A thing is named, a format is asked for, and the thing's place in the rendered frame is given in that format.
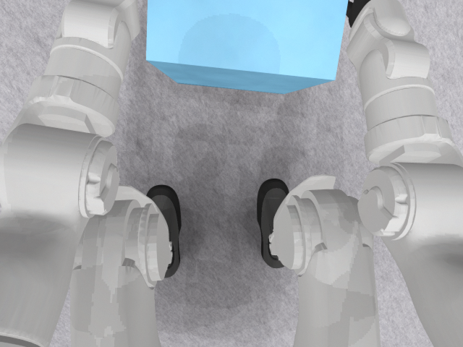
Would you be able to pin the robot left upper arm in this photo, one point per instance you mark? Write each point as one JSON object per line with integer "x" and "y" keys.
{"x": 52, "y": 181}

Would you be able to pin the right robot foot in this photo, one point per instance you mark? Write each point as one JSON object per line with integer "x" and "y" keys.
{"x": 270, "y": 195}

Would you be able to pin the robot left forearm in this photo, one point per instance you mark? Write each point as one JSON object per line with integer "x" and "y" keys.
{"x": 87, "y": 64}

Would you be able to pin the robot right shin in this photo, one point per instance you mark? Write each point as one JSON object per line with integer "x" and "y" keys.
{"x": 323, "y": 181}

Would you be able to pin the robot right upper arm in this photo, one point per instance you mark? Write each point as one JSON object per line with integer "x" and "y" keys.
{"x": 417, "y": 210}

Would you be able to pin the carton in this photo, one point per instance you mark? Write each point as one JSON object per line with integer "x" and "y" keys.
{"x": 270, "y": 46}

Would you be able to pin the robot right hand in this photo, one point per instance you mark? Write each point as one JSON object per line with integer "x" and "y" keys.
{"x": 353, "y": 9}

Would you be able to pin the robot right forearm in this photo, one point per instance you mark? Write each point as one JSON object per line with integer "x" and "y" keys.
{"x": 397, "y": 93}

